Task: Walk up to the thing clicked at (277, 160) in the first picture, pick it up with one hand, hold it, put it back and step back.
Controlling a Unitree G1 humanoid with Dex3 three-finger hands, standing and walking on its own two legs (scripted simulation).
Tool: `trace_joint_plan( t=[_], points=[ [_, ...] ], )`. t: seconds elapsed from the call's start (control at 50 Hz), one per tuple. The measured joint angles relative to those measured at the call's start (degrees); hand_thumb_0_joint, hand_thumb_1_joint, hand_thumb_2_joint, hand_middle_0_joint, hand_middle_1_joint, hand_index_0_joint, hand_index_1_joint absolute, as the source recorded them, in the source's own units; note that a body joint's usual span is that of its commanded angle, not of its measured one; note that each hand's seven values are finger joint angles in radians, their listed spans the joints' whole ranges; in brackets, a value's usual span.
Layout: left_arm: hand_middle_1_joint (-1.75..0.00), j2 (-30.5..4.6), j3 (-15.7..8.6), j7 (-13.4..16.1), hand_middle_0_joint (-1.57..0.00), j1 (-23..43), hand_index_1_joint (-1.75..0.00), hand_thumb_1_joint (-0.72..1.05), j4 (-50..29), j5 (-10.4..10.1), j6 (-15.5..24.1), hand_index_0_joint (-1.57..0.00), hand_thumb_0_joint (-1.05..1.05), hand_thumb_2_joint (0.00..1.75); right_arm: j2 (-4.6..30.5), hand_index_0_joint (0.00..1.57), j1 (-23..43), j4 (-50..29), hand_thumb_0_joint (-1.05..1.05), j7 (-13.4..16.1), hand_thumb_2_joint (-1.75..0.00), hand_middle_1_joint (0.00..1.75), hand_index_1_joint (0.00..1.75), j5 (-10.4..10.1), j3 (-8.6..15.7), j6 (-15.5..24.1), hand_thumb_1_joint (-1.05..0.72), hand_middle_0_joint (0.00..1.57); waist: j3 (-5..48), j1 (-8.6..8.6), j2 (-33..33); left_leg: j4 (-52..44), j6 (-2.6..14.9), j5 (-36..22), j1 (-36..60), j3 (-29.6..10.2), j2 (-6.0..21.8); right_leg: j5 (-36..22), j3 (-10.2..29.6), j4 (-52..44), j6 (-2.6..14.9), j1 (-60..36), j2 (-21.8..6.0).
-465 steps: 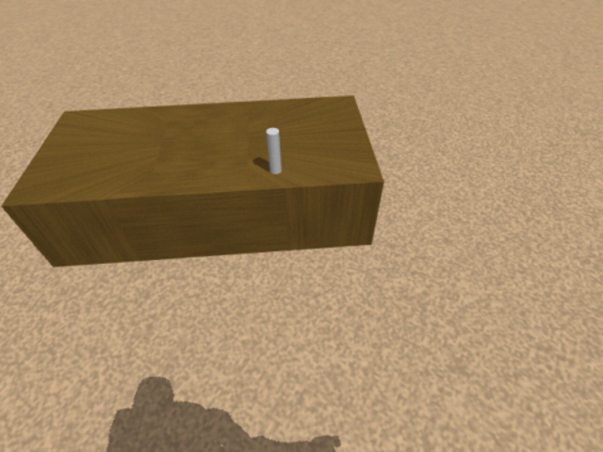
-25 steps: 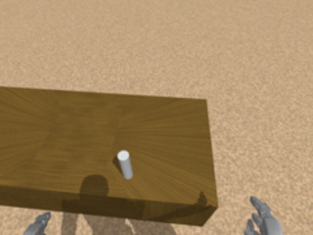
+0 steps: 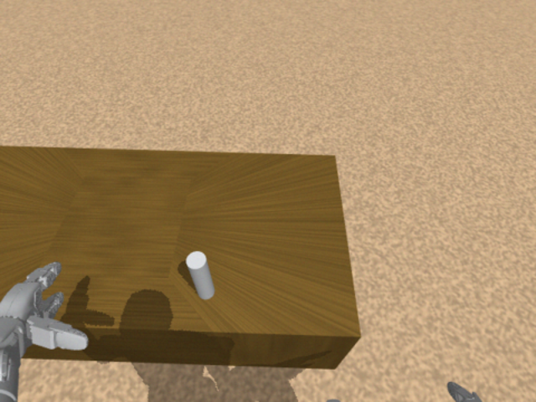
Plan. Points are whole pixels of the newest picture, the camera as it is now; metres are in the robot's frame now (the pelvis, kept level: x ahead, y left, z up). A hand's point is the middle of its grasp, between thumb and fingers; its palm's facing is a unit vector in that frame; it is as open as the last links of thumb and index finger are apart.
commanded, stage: go down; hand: left
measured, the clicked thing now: (201, 277) +0.46 +0.16 -0.28
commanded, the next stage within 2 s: none
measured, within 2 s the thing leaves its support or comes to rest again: neither
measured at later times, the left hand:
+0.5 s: hand (55, 282) +0.33 +0.33 -0.01, palm faces +0.09 -0.99 -0.14, open 17.5 cm
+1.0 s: hand (52, 262) +0.36 +0.34 +0.00, palm faces +0.10 -0.99 -0.11, open 17.4 cm
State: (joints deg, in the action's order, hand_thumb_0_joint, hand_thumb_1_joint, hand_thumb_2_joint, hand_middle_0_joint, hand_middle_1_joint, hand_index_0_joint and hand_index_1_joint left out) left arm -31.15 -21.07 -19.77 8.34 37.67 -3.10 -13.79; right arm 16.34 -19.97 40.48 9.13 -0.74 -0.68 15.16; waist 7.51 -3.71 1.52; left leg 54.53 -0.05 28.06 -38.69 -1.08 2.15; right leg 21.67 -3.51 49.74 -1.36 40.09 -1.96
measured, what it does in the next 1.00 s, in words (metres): stands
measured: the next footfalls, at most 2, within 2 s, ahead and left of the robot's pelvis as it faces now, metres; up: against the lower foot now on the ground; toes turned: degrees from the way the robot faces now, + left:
none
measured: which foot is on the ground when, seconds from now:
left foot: down 0.00-1.00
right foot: down 0.00-1.00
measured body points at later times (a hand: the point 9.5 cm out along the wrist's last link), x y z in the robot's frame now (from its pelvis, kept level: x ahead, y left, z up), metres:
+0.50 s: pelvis -0.01 +0.00 -0.01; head +0.07 +0.02 +0.44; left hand +0.32 +0.38 +0.01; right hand +0.07 -0.28 -0.10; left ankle -0.01 +0.11 -0.69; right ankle +0.03 -0.14 -0.69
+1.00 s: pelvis -0.01 +0.00 -0.02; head +0.09 +0.03 +0.42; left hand +0.35 +0.40 +0.01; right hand +0.05 -0.28 -0.11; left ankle -0.01 +0.11 -0.69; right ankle +0.03 -0.14 -0.69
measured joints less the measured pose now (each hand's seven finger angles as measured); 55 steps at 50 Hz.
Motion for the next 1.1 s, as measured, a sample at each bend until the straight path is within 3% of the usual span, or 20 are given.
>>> trace_joint_plan(
  t=[0.24,0.44,0.66,0.88,1.1],
  points=[
    [-0.02,0.2,-2.6,-1.8,-0.09,3.1,-0.04,-0.57,4.2,0.9,9.7,-0.07,-0.01,0.04,-0.9,0.21,0.0,0.8,0.01,-0.5,-0.9,0.3,0.3,1.0,0.0,-1.1,-0.89,0.21,-2.6,1.49,-1.6,1.0,0.09,-0.2,-1.7,0.0,-0.3,0.0,0.1,1.3,-0.05,1.8,-0.3],
    [-0.03,-6.1,-5.0,-5.7,-0.08,14.2,-0.04,-0.55,16.5,0.8,15.4,-0.07,-0.01,0.04,0.1,0.21,0.9,0.3,0.0,-0.7,-0.9,0.3,0.3,1.8,-0.8,-1.9,-0.89,0.21,-2.3,0.12,-2.1,1.4,0.01,-0.9,-4.1,-0.2,-0.1,-1.0,-0.1,1.1,0.13,3.9,-0.1],
    [-0.03,-7.8,-8.2,-7.6,-0.08,18.1,-0.03,-0.56,22.0,0.4,20.9,-0.07,-0.01,0.02,0.5,0.21,-0.2,-0.7,0.0,-1.3,-0.89,0.3,0.3,1.8,-1.9,-2.9,-0.88,0.21,-3.1,-0.51,-2.8,3.4,0.1,-0.6,-7.8,0.0,-0.1,-0.8,0.2,3.1,0.06,7.7,-0.1],
    [-0.03,-10.9,-9.7,-9.1,-0.08,21.2,-0.03,-0.52,25.2,-0.2,22.4,-0.07,-0.01,0.03,0.8,0.21,-0.3,-0.7,0.0,-1.2,-0.89,0.3,0.3,2.3,-2.7,-4.0,-0.88,0.21,-2.1,-1.81,-2.3,4.2,0.16,-0.2,-9.7,-0.3,0.3,-0.8,0.0,3.2,0.01,9.2,0.3],
    [-0.03,-10.7,-10.1,-9.8,-0.08,21.6,-0.04,-0.55,24.7,-0.8,23.4,-0.07,-0.01,0.02,0.6,0.21,0.0,-0.9,0.0,-1.2,-0.9,0.3,0.3,2.1,-2.8,-4.3,-0.89,0.21,-2.3,-1.35,-2.5,5.5,0.39,0.6,-11.2,-0.2,0.2,-0.3,0.1,4.1,-0.25,10.6,0.2]
  ],
)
